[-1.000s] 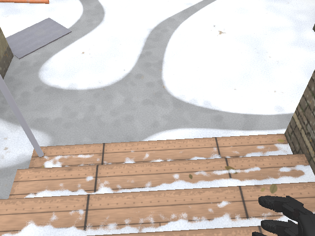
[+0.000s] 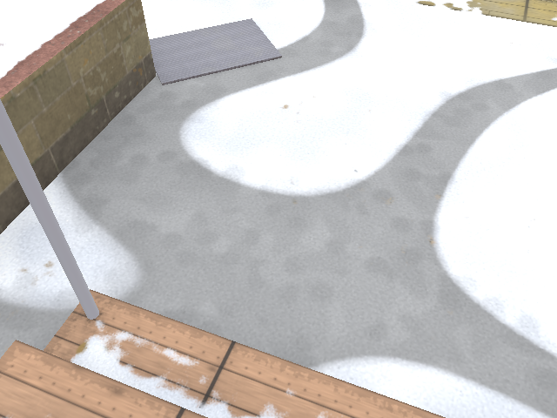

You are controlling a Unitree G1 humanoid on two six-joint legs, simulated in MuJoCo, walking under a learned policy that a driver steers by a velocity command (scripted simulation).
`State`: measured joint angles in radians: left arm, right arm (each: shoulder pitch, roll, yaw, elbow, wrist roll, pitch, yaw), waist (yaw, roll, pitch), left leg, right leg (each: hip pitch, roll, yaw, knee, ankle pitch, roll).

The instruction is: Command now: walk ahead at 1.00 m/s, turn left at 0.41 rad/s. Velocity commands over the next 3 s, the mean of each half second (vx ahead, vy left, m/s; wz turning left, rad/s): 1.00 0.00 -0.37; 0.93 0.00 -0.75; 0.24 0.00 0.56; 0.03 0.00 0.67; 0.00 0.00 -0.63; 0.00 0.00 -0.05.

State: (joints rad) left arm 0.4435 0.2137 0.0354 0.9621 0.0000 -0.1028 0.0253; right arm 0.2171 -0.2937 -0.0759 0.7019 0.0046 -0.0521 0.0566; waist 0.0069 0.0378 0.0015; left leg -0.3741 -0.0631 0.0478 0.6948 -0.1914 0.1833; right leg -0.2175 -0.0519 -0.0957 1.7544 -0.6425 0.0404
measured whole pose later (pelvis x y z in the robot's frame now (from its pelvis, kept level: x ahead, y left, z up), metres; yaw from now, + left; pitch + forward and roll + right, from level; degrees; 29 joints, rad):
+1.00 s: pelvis +0.81 -0.22 -0.38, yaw -37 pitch +2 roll +4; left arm -0.03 0.27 0.05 0.64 -0.01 -0.09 -0.07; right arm 0.63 -0.18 -0.02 1.04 0.03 -0.10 -0.04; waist -0.15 -0.06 -0.01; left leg 0.02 -0.02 0.06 0.77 -0.81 -0.01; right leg -0.69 -0.04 0.09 0.56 0.45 -0.08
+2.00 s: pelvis +1.12 -0.37 -0.45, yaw +2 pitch +1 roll +0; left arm 0.14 0.29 0.06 0.78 0.02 -0.01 -0.01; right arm 0.12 -0.27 -0.04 0.58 -0.02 0.04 -0.02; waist 0.02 0.02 0.04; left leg -0.32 -0.19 -0.31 0.53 -0.19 0.03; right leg -0.30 0.04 0.11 0.50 -0.22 0.01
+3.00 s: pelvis +1.12 -0.40 -0.44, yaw -18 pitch +2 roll +0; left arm 0.11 0.25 0.05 0.64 0.02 0.03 0.04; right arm 0.25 -0.34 -0.08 0.78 0.03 0.07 -0.02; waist -0.04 0.03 0.07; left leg -0.50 0.04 0.01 1.07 -0.45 -0.10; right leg -0.20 -0.04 -0.10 0.43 -0.26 0.00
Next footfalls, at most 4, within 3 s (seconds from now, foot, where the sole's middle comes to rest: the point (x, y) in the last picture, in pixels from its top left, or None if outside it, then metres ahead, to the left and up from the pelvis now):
0.30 right None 0.32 -0.15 -0.92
0.64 left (290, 393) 0.73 0.01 -1.07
1.06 right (420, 353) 0.94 -0.45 -1.22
1.44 left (365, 289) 1.21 -0.29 -1.22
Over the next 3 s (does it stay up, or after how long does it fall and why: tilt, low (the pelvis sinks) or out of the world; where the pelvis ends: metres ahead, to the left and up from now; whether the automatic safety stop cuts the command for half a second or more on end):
stays up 1.12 -0.40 -0.44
